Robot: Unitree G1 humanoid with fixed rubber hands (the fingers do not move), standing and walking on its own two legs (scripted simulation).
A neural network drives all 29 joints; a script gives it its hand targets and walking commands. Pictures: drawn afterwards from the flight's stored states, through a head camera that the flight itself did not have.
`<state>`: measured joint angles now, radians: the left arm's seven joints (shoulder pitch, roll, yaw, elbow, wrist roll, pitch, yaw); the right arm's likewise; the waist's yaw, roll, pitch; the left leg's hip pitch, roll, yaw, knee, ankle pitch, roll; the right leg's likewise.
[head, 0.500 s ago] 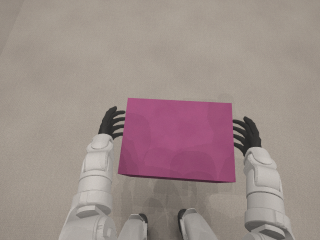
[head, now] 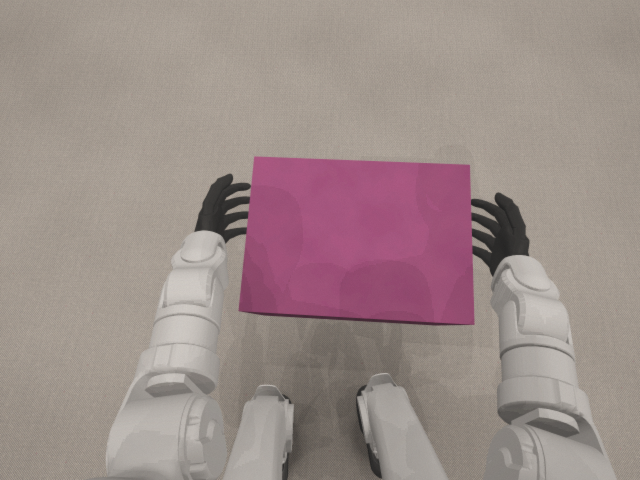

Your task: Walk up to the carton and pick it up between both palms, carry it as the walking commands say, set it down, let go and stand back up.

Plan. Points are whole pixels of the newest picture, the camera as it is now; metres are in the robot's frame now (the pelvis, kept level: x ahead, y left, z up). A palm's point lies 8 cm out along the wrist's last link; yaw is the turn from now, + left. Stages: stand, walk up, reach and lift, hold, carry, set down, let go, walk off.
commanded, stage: set down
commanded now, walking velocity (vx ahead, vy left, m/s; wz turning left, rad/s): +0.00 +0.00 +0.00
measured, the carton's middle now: (354, 249) +0.42 -0.06 -0.15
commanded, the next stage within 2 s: none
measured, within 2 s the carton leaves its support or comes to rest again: neither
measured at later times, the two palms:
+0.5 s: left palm (231, 239) +0.45 +0.12 -0.15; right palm (480, 262) +0.38 -0.25 -0.15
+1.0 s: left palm (245, 242) +0.48 +0.11 -0.24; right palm (459, 265) +0.40 -0.25 -0.23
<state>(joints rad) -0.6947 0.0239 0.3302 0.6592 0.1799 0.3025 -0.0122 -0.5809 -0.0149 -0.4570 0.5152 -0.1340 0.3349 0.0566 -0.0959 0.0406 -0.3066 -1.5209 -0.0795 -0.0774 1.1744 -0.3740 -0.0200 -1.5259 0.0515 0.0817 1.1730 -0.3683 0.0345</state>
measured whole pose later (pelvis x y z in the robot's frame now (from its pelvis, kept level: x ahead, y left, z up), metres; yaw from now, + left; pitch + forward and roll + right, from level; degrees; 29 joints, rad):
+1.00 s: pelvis -0.04 +0.00 -0.15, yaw +0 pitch +50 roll -1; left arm -1.08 0.16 0.27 0.88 0.09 0.26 0.09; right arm -0.91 -0.11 -0.49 0.67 -0.09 0.29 0.00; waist -0.11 0.06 -0.24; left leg -2.12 -0.13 -0.08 1.73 -0.47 -0.05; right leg -2.12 0.07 0.06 1.72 -0.47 0.06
